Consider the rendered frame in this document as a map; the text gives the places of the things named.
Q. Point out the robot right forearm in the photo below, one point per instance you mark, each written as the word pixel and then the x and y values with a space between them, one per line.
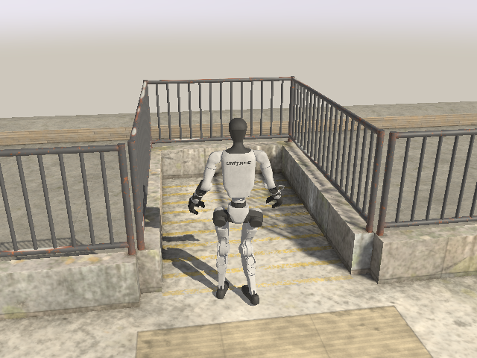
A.
pixel 276 194

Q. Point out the right robot upper arm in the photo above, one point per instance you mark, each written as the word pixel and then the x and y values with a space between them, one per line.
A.
pixel 261 157

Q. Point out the humanoid robot torso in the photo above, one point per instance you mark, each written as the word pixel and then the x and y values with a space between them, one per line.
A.
pixel 238 171

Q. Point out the robot left forearm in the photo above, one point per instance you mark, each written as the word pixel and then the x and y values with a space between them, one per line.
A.
pixel 197 196

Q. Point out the robot left hand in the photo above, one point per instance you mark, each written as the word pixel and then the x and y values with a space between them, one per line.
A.
pixel 192 205

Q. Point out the robot right shin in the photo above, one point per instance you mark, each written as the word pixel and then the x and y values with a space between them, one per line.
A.
pixel 249 267

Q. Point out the robot right hand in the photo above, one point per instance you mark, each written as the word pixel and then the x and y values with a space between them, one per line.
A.
pixel 279 201

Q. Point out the left robot upper arm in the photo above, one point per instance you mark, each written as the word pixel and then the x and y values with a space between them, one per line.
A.
pixel 214 158

